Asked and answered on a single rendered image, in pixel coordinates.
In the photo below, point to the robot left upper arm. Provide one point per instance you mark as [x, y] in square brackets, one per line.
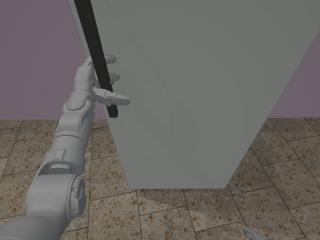
[53, 201]

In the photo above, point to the robot left hand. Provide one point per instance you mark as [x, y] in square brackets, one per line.
[86, 80]

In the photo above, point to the handle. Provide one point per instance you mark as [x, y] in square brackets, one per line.
[89, 26]

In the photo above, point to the robot right hand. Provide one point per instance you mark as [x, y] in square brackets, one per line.
[251, 235]

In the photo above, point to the fridge door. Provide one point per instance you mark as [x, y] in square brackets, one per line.
[202, 77]

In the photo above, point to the left robot forearm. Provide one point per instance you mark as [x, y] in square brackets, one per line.
[69, 143]

